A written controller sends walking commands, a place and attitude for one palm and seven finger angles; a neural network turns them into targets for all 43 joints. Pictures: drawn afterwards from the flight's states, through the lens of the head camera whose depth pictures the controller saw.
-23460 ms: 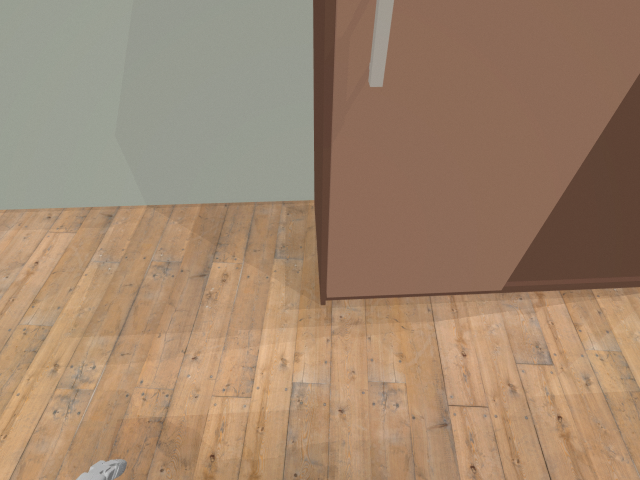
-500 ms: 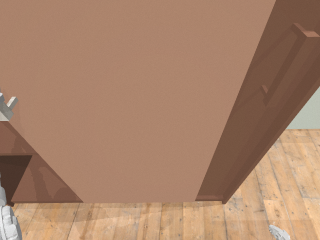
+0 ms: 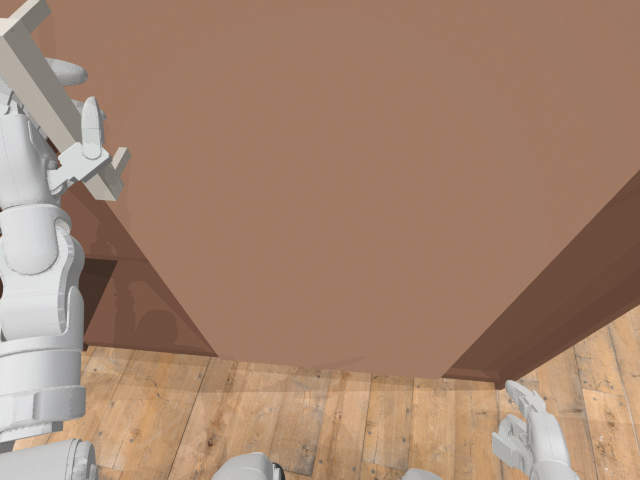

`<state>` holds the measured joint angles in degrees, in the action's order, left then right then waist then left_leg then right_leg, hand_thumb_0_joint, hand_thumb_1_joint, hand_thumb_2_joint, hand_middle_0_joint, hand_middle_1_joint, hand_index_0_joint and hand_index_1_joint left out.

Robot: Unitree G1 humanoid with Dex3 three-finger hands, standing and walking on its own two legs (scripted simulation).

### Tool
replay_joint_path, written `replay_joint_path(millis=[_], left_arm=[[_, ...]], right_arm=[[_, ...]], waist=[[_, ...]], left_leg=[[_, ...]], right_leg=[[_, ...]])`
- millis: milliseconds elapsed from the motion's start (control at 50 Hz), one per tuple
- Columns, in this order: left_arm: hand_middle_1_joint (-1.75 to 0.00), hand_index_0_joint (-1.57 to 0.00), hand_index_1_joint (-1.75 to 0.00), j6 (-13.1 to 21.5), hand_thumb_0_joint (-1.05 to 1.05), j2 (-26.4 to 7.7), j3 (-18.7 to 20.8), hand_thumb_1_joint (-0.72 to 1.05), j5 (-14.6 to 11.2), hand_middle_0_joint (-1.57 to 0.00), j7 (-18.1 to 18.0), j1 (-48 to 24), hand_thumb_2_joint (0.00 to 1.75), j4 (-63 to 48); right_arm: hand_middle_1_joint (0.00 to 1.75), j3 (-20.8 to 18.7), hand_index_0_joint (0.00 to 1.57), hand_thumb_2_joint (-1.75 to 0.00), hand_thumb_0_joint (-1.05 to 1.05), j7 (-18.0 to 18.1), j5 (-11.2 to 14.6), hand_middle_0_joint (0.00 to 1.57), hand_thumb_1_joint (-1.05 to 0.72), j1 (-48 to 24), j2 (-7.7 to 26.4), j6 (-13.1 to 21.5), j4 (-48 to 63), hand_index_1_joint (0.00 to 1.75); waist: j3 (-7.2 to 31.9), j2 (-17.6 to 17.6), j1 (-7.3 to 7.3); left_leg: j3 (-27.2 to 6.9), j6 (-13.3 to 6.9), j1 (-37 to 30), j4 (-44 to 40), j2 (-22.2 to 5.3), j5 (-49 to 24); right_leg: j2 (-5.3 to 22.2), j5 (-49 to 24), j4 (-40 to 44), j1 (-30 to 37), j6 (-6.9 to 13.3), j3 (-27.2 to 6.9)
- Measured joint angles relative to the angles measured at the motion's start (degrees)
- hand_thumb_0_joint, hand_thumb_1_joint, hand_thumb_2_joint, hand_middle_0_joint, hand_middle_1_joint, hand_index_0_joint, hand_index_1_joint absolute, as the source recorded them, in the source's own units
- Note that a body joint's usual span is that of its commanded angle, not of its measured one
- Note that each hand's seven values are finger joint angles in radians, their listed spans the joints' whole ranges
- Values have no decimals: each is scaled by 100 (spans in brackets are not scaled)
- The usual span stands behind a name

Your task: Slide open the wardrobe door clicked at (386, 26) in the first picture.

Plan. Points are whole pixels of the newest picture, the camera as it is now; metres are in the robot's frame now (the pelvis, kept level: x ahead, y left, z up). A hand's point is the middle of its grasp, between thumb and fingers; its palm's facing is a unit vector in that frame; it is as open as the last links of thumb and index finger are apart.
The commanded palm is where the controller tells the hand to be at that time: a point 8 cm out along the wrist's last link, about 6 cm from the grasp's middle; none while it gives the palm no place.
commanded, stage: stop walking and hold the door there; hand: left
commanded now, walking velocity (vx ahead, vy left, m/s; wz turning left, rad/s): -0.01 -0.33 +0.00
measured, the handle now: (76, 111) +0.40 +0.27 +0.22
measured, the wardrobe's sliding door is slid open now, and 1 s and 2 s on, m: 0.44 0.46 0.47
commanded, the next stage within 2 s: loosen the grip on the handle in 1.26 s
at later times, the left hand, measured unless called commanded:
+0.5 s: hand (94, 146) +0.37 +0.25 +0.21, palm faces +0.28 -0.96 -0.09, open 5.7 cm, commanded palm +0.34 +0.27 +0.18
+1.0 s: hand (108, 148) +0.37 +0.23 +0.21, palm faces +0.29 -0.95 -0.10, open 5.7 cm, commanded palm +0.34 +0.26 +0.18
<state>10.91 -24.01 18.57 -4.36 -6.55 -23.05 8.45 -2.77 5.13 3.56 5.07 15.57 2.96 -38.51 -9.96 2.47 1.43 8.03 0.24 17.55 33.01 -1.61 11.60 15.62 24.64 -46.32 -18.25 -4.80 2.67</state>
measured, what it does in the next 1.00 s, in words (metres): steps on the spot: right foot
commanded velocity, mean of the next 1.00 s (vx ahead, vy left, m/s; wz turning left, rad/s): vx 0.02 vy -0.05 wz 0.00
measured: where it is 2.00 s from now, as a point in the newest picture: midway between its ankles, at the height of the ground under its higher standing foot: outside the picture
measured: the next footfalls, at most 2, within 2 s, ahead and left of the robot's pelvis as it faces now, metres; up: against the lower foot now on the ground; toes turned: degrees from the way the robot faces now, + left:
right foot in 0.16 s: +0.04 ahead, -0.07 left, +0.00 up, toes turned -1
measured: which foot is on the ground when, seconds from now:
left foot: down 0.00-1.00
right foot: up 0.00-0.14, down 0.16-1.00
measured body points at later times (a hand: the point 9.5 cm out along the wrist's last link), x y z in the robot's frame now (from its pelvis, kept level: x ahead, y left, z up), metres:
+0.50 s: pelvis +0.00 +0.05 +0.02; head +0.04 +0.06 +0.47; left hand +0.35 +0.30 +0.22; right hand +0.16 -0.18 -0.08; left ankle +0.04 +0.14 -0.72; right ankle +0.00 -0.06 -0.72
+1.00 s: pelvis +0.03 +0.05 +0.02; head +0.05 +0.04 +0.47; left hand +0.35 +0.28 +0.22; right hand +0.21 -0.17 -0.08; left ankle +0.04 +0.14 -0.72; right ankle +0.00 -0.06 -0.72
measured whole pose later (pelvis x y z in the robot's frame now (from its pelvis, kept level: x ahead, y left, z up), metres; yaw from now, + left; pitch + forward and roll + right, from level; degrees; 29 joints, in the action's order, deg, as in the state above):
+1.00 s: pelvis +0.03 +0.05 +0.02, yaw -1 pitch +0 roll +0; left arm 7.0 -14.0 8.4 -4.9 -9.5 -12.4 -0.5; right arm 2.4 4.8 2.0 8.7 11.8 0.9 -36.9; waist -1.6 -1.9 2.4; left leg 7.1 -2.2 12.9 24.6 -0.7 12.0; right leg 0.4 14.8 -23.7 -9.0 0.4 3.4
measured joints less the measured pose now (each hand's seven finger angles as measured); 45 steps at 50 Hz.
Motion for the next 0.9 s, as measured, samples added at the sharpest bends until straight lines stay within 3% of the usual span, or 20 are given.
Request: replay_joint_path(millis=[40, 80, 160, 200, 260, 320, 420, 480, 900], left_arm=[[-144, -31, -140, -63, -23, 116, -83, 63, 38, -46, -73, -36, 87, -155], [-144, -29, -140, -212, -21, 233, -168, 65, -4, -46, -131, -98, 86, -284], [-142, -31, -140, -441, -20, 339, -303, 66, 6, -46, -160, -254, 83, -290], [-142, -31, -140, -405, -19, 408, -299, 67, -2, -46, -150, -222, 82, -209], [-141, -31, -140, -334, -18, 525, -406, 68, -86, -46, -110, -71, 81, -155], [-141, -32, -140, -291, -16, 618, -578, 69, -73, -46, -79, 38, 80, -197], [-141, -33, -140, -165, -15, 711, -784, 69, -46, -46, -105, 293, 79, -259], [-140, -32, -140, -190, -15, 744, -826, 70, -22, -46, -144, 382, 79, -369], [-140, -32, -140, -422, -15, 1004, -1037, 71, -30, -46, -313, 909, 77, -780]], right_arm=[[30, 31, 20, -90, 1, -16, 12, 19, -91, -39, -134, 81, 102, 30], [30, 142, 20, -90, 1, -42, 27, 19, -91, -14, -295, 158, 169, 30], [30, 487, 20, -90, 1, -118, -55, 20, -91, 109, -568, 213, 171, 30], [30, 623, 20, -90, 1, -142, -103, 20, -91, 87, -576, 167, 89, 30], [30, 663, 20, -90, 1, -174, -115, 20, -91, 227, -619, 123, -50, 30], [30, 658, 20, -90, 1, -167, -153, 20, -90, 405, -566, 113, -131, 30], [30, 548, 20, -90, 1, -76, -145, 20, -90, 578, -425, 48, -82, 30], [30, 498, 20, -90, 1, -39, -146, 20, -91, 544, -362, 65, -35, 30], [30, 530, 20, -90, 1, -29, -155, 20, -91, 335, -388, -123, 168, 30]], waist=[[-113, -123, -22], [-181, -203, -32], [-153, -136, 27], [-174, -313, -44], [23, -360, -60], [197, -289, -32], [458, -180, 15], [478, -152, 10], [815, -397, 143]], left_leg=[[-27, -53, 49, 69, -46, 170], [-73, -82, 44, -11, -75, 118], [-32, -108, 34, -75, -2, 38], [-93, -112, 12, -11, -77, 80], [-205, -68, -26, -111, -20, 364], [-181, -185, -172, -445, 16, -167], [-45, -306, -331, -728, 99, -97], [-25, -323, -389, -804, 153, -125], [-76, -264, -451, -866, 110, -2]], right_leg=[[-418, 530, -712, -261, 162, -39], [-821, 546, -768, -304, 257, 94], [-1346, -95, 795, 198, 395, 266], [-1492, -794, 1175, 374, 633, 280], [-1537, -889, 1496, 490, 714, 261], [-1534, -941, 1692, 591, 631, 218], [-1482, -847, 1858, 654, 494, 60], [-1444, -1094, 1975, 715, 480, 24], [-1504, -1001, 2238, 886, 503, 65]])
